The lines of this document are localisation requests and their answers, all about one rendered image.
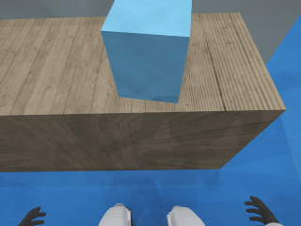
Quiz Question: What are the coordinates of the robot left thigh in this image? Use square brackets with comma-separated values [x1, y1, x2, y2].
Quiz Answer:
[98, 206, 131, 226]

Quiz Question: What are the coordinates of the robot right hand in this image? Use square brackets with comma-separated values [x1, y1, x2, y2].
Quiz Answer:
[244, 196, 279, 226]

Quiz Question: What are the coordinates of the robot thigh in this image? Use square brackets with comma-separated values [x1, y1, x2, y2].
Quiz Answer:
[166, 207, 205, 226]
[98, 206, 131, 226]

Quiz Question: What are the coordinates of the carton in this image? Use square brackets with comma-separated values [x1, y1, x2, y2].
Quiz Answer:
[101, 0, 192, 104]

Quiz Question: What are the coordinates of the robot left hand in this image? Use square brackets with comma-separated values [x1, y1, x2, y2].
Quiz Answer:
[18, 206, 46, 226]

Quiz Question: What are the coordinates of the pedestal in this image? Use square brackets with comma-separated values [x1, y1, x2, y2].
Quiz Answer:
[0, 12, 287, 172]

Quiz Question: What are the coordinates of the robot right thigh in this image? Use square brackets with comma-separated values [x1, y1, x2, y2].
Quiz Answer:
[166, 207, 205, 226]

